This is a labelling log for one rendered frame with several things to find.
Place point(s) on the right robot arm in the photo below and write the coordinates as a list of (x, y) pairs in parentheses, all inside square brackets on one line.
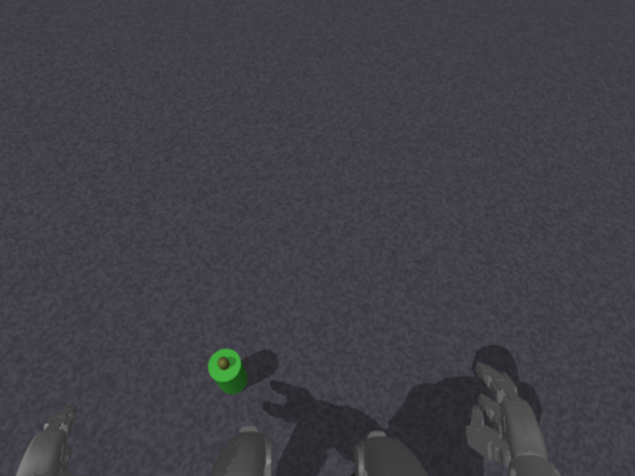
[(531, 465)]

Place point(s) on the right robot hand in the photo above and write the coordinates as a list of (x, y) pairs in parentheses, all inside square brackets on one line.
[(514, 421)]

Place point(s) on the left robot hand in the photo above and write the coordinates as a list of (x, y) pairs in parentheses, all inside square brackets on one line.
[(48, 454)]

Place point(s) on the bottle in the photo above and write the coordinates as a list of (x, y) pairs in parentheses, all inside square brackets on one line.
[(226, 369)]

